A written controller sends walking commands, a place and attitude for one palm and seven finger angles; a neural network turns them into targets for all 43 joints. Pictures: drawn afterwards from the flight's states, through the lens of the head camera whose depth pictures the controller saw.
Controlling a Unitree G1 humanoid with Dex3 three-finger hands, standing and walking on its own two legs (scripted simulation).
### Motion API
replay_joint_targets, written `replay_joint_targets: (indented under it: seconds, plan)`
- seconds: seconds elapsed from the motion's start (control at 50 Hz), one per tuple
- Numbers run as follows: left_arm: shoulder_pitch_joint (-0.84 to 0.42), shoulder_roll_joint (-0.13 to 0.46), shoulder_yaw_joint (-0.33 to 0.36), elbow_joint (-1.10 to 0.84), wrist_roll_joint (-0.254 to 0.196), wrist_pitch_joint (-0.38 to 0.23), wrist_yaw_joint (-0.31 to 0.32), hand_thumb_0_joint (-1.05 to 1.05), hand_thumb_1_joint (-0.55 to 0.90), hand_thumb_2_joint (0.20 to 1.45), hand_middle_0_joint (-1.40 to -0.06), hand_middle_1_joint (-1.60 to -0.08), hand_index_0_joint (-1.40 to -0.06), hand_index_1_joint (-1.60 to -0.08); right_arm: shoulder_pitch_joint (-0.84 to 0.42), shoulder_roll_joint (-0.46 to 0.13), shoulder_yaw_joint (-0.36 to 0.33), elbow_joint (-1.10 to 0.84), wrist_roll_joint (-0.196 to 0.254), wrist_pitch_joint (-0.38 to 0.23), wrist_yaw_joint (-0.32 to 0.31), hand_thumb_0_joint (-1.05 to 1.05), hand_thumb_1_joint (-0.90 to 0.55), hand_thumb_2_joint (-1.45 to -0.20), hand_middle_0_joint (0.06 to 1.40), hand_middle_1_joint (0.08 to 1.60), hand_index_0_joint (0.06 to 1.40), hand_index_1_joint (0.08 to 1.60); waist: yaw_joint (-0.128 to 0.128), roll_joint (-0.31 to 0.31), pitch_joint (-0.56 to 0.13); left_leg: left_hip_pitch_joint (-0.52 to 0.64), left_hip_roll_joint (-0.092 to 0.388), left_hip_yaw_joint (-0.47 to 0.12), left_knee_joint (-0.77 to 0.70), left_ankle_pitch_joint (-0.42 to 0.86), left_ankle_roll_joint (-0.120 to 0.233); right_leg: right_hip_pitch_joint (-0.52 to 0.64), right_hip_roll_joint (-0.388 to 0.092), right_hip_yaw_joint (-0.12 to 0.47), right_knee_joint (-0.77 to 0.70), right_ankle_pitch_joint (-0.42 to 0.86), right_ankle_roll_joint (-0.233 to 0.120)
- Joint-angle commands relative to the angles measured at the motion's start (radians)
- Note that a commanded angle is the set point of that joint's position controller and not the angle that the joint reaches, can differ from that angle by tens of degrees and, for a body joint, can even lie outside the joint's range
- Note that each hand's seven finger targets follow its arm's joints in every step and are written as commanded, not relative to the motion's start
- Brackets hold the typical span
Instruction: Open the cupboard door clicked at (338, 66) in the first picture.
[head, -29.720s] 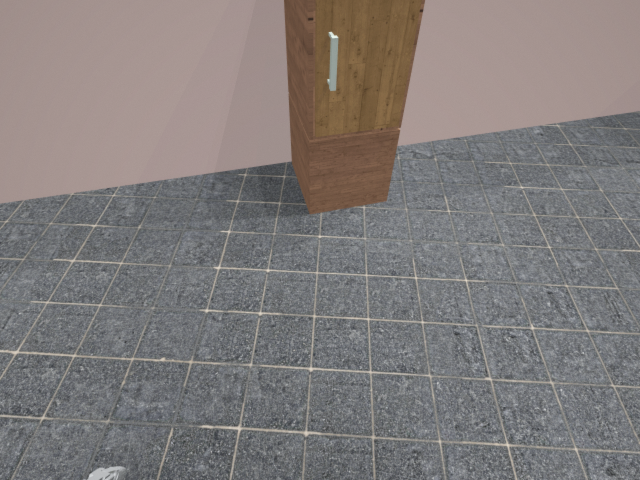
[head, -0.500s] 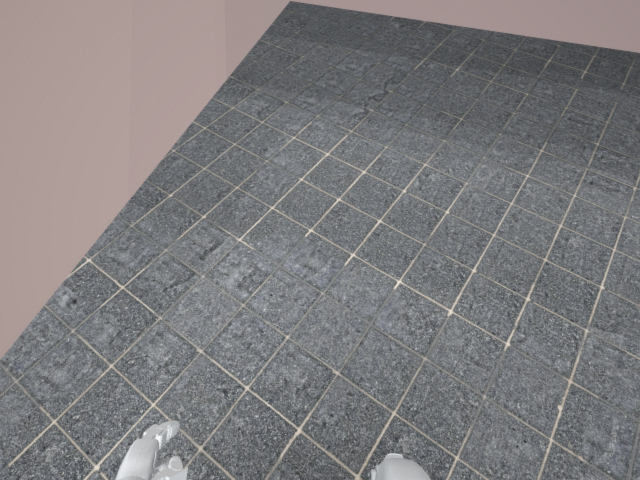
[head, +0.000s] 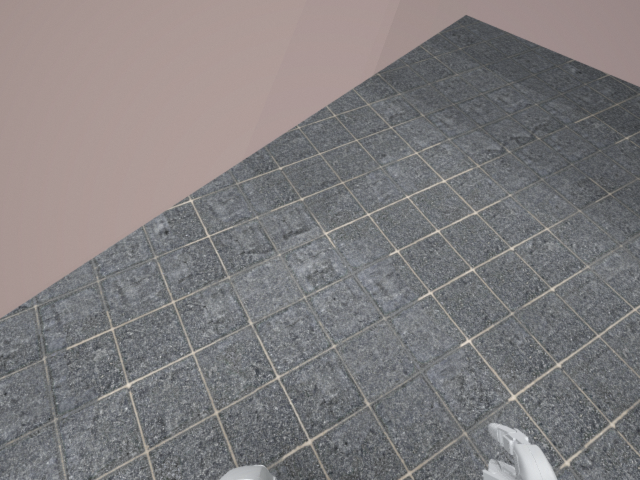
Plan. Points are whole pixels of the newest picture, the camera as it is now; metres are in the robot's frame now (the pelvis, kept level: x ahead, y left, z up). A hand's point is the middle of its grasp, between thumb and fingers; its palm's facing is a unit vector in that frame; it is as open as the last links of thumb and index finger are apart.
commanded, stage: turn to face it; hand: left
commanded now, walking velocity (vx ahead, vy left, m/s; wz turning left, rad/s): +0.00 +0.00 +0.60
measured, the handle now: out of the picture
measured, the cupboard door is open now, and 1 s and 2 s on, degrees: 50 50 50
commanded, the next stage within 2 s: none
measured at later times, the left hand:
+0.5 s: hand out of the picture +0.07 +0.14 -0.13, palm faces +0.26 -0.92 -0.28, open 7.4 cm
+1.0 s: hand out of the picture -0.05 +0.16 -0.15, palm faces +0.59 -0.76 -0.28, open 7.4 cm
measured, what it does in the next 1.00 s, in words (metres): steps on the spot, turning left: right foot, then left foot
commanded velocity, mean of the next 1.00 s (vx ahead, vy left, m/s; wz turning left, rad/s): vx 0.00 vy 0.00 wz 0.60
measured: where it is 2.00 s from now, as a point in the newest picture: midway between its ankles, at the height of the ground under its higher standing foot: outside the picture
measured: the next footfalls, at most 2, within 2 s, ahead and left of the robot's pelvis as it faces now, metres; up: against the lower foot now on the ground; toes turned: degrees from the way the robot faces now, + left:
right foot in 0.36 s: +0.07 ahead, -0.17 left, +0.00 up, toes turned +9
left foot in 0.78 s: +0.00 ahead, +0.05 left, +0.00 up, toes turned +35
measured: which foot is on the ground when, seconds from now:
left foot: down 0.00-0.36, up 0.38-0.76, down 0.78-1.00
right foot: up 0.00-0.34, down 0.36-0.78, up 0.80-1.00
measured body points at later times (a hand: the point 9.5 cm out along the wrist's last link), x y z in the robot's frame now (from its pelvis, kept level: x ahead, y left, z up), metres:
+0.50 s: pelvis +0.02 -0.07 +0.02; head +0.08 -0.09 +0.46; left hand +0.06 +0.19 -0.11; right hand +0.15 -0.31 -0.15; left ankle -0.04 +0.06 -0.63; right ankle +0.03 -0.17 -0.72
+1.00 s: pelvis +0.02 -0.07 +0.02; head +0.07 -0.03 +0.46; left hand -0.08 +0.20 -0.13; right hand +0.26 -0.22 -0.12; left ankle -0.04 +0.03 -0.72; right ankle +0.08 -0.20 -0.65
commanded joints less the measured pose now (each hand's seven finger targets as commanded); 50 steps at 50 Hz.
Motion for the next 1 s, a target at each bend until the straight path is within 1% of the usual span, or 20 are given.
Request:
replay_joint_targets:
  seconds: [0.0,0.06,0.1,0.24,0.3,0.32,0.34,0.36,0.38,0.4,0.42,0.46,0.64,0.72,0.74,0.76,0.78,0.82,0.88,0.98]
  plan:
    - [-0.140,0.088,0.017,-0.161,-0.001,-0.006,0.014,0.000,0.900,0.900,-0.200,-0.300,-0.200,-0.300,0.258,-0.269,-0.060,-0.008,0.004,-0.015,-0.038,0.000,-0.900,-0.900,0.200,0.300,0.200,0.300,-0.115,0.250,-0.271,0.395,0.420,-0.482,-0.189,0.764,0.243,-0.391,0.037,0.293,0.454,-0.125,0.061]
    - [-0.088,0.100,0.024,-0.102,0.005,0.013,-0.001,0.000,0.900,0.900,-0.200,-0.300,-0.200,-0.300,0.095,-0.193,-0.038,-0.045,0.001,-0.020,-0.046,0.000,-0.900,-0.900,0.200,0.300,0.200,0.300,-0.029,0.187,-0.171,0.195,0.272,-0.323,-0.246,0.505,0.153,-0.314,0.046,0.318,0.417,0.051,0.068]
    - [-0.061,0.087,0.024,-0.090,0.004,0.016,-0.005,0.000,0.900,0.900,-0.200,-0.300,-0.200,-0.300,0.087,-0.184,-0.036,-0.042,0.001,-0.027,-0.041,0.000,-0.900,-0.900,0.200,0.300,0.200,0.300,-0.012,0.153,-0.171,0.159,0.236,-0.299,-0.261,0.443,0.137,-0.273,0.062,0.307,0.358,0.098,0.071]
    - [-0.114,0.064,0.018,-0.127,-0.001,0.012,-0.005,0.000,0.900,0.900,-0.200,-0.300,-0.200,-0.300,0.101,-0.185,-0.053,-0.024,-0.008,-0.014,-0.033,0.000,-0.900,-0.900,0.200,0.300,0.200,0.300,-0.026,0.212,-0.140,0.068,0.200,-0.387,-0.256,0.243,0.128,-0.129,0.130,0.268,0.023,0.070,0.060]
    - [-0.030,0.066,0.023,-0.115,-0.005,-0.006,-0.003,0.000,0.900,0.900,-0.200,-0.300,-0.200,-0.300,0.066,-0.174,-0.062,-0.036,-0.002,-0.007,-0.036,0.000,-0.900,-0.900,0.200,0.300,0.200,0.300,0.016,0.206,-0.177,0.000,0.161,-0.410,-0.164,0.265,0.093,0.064,0.166,0.249,-0.232,0.188,0.047]
    - [0.023,0.102,0.031,-0.105,-0.002,-0.018,0.002,0.000,0.900,0.900,-0.200,-0.300,-0.200,-0.300,0.062,-0.147,-0.060,-0.044,0.007,-0.007,-0.033,0.000,-0.900,-0.900,0.200,0.300,0.200,0.300,0.043,0.130,-0.204,-0.083,0.107,-0.376,-0.075,0.168,0.046,0.203,0.106,0.296,-0.390,0.271,0.035]
    - [0.050,0.199,0.052,-0.101,0.015,-0.030,0.014,0.000,0.900,0.900,-0.200,-0.300,-0.200,-0.300,0.092,-0.068,-0.049,-0.060,0.016,-0.009,-0.028,0.000,-0.900,-0.900,0.200,0.300,0.200,0.300,0.048,-0.178,-0.231,-0.279,-0.038,-0.211,0.163,-0.135,-0.042,0.350,-0.170,0.584,-0.505,0.363,-0.052]
    - [0.026,0.241,0.048,-0.116,0.014,-0.023,0.017,0.000,0.900,0.900,-0.200,-0.300,-0.200,-0.300,0.081,-0.072,-0.052,-0.074,0.009,-0.008,-0.024,0.000,-0.900,-0.900,0.200,0.300,0.200,0.300,0.051,-0.256,-0.207,-0.275,-0.060,-0.162,0.419,-0.375,-0.066,0.227,-0.356,0.660,-0.510,0.526,-0.157]
    - [-0.012,0.174,0.041,-0.113,0.008,-0.030,0.026,0.000,0.900,0.900,-0.200,-0.300,-0.200,-0.300,0.077,-0.095,-0.056,-0.046,0.000,0.005,-0.029,0.000,-0.900,-0.900,0.200,0.300,0.200,0.300,0.029,-0.262,-0.179,-0.271,-0.010,-0.213,0.573,-0.336,-0.062,0.159,-0.311,0.631,-0.489,0.587,-0.176]
    - [-0.065,0.142,0.026,-0.122,0.004,-0.026,0.026,0.000,0.900,0.900,-0.200,-0.300,-0.200,-0.300,0.080,-0.084,-0.055,-0.024,0.002,0.014,-0.023,0.000,-0.900,-0.900,0.200,0.300,0.200,0.300,0.000,-0.191,-0.127,-0.278,0.010,-0.198,0.657,-0.251,-0.072,0.125,-0.241,0.523,-0.466,0.604,-0.166]
    - [-0.104,0.107,0.017,-0.130,0.002,-0.025,0.023,0.000,0.900,0.900,-0.200,-0.300,-0.200,-0.300,0.089,-0.067,-0.049,-0.009,0.001,0.019,-0.015,0.000,-0.900,-0.900,0.200,0.300,0.200,0.300,-0.024,-0.139,-0.110,-0.276,0.022,-0.179,0.673,-0.181,-0.083,0.119,-0.175,0.401,-0.440,0.658,-0.137]
    - [-0.109,0.091,0.016,-0.133,0.006,-0.029,0.024,0.000,0.900,0.900,-0.200,-0.300,-0.200,-0.300,0.103,-0.047,-0.041,0.005,0.005,0.023,-0.007,0.000,-0.900,-0.900,0.200,0.300,0.200,0.300,-0.030,-0.155,-0.124,-0.255,0.028,-0.141,0.603,-0.142,-0.095,0.153,-0.141,0.296,-0.428,0.717,-0.113]
    - [0.007,0.146,0.041,-0.079,0.014,-0.026,0.021,0.000,0.900,0.900,-0.200,-0.300,-0.200,-0.300,0.006,-0.017,-0.016,-0.013,0.010,0.013,-0.004,0.000,-0.900,-0.900,0.200,0.300,0.200,0.300,0.037,-0.156,-0.137,-0.128,0.019,-0.031,0.175,-0.204,-0.077,0.266,-0.209,0.215,-0.360,0.863,-0.139]
    - [-0.035,0.165,0.051,-0.079,0.005,-0.021,0.010,0.000,0.900,0.900,-0.200,-0.300,-0.200,-0.300,0.103,-0.056,-0.026,-0.005,0.005,0.002,-0.007,0.000,-0.900,-0.900,0.200,0.300,0.200,0.300,-0.029,-0.104,-0.174,0.114,0.001,-0.004,-0.099,-0.013,-0.045,0.142,-0.197,0.129,-0.203,0.739,-0.072]
    - [-0.045,0.147,0.047,-0.092,-0.002,-0.016,0.004,0.000,0.900,0.900,-0.200,-0.300,-0.200,-0.300,0.174,-0.117,-0.042,0.008,0.000,-0.006,-0.008,0.000,-0.900,-0.900,0.200,0.300,0.200,0.300,-0.073,0.034,-0.218,0.296,0.086,-0.114,-0.183,0.177,0.001,-0.014,-0.152,0.096,-0.038,0.569,-0.019]
    - [-0.086,0.073,0.026,-0.136,-0.007,-0.012,-0.005,0.000,0.900,0.900,-0.200,-0.300,-0.200,-0.300,0.233,-0.232,-0.073,0.011,-0.009,-0.009,-0.013,0.000,-0.900,-0.900,0.200,0.300,0.200,0.300,-0.111,0.350,-0.218,0.422,0.372,-0.501,-0.231,0.539,0.145,-0.313,0.007,0.089,0.208,-0.096,0.059]
    - [-0.159,0.079,0.016,-0.178,0.005,0.002,0.002,0.000,0.900,0.900,-0.200,-0.300,-0.200,-0.300,0.293,-0.263,-0.072,0.031,-0.005,-0.002,-0.021,0.000,-0.900,-0.900,0.200,0.300,0.200,0.300,-0.133,0.270,-0.199,0.342,0.452,-0.538,-0.244,0.585,0.230,-0.348,0.035,0.221,0.315,-0.194,0.047]
    - [-0.182,0.078,0.024,-0.148,0.004,0.011,0.008,0.000,0.900,0.900,-0.200,-0.300,-0.200,-0.300,0.220,-0.215,-0.060,0.011,-0.006,-0.011,-0.046,0.000,-0.900,-0.900,0.200,0.300,0.200,0.300,-0.096,0.274,-0.180,0.267,0.359,-0.480,-0.255,0.503,0.196,-0.378,0.037,0.307,0.399,-0.069,0.053]
    - [-0.114,0.084,0.029,-0.097,0.006,0.016,-0.007,0.000,0.900,0.900,-0.200,-0.300,-0.200,-0.300,0.115,-0.167,-0.041,-0.019,-0.004,-0.023,-0.048,0.000,-0.900,-0.900,0.200,0.300,0.200,0.300,-0.028,0.180,-0.153,0.186,0.248,-0.339,-0.273,0.433,0.132,-0.309,0.053,0.312,0.380,0.085,0.062]
    - [-0.126,0.067,0.023,-0.112,0.002,0.016,-0.005,0.000,0.900,0.900,-0.200,-0.300,-0.200,-0.300,0.125,-0.172,-0.046,-0.011,-0.006,-0.021,-0.042,0.000,-0.900,-0.900,0.200,0.300,0.200,0.300,-0.031,0.158,-0.145,0.160,0.230,-0.373,-0.280,0.337,0.142,-0.242,0.086,0.299,0.196,0.079,0.064]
